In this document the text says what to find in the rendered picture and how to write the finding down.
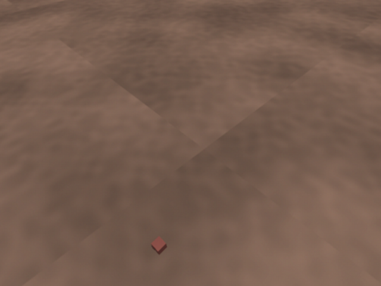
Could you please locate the small box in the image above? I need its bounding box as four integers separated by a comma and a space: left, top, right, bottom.
151, 236, 167, 255

